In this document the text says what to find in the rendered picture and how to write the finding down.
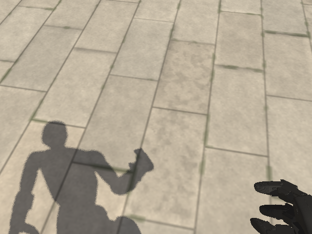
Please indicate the robot right hand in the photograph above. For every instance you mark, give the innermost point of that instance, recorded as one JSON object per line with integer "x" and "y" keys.
{"x": 298, "y": 216}

